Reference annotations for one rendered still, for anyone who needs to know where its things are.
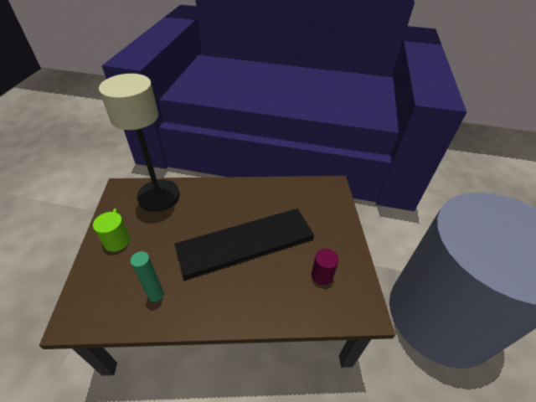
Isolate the sofa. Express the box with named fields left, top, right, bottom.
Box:
left=102, top=0, right=467, bottom=211

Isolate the desk lamp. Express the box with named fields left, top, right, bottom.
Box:
left=99, top=74, right=179, bottom=212

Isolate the coffee table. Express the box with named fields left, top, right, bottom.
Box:
left=39, top=176, right=395, bottom=376

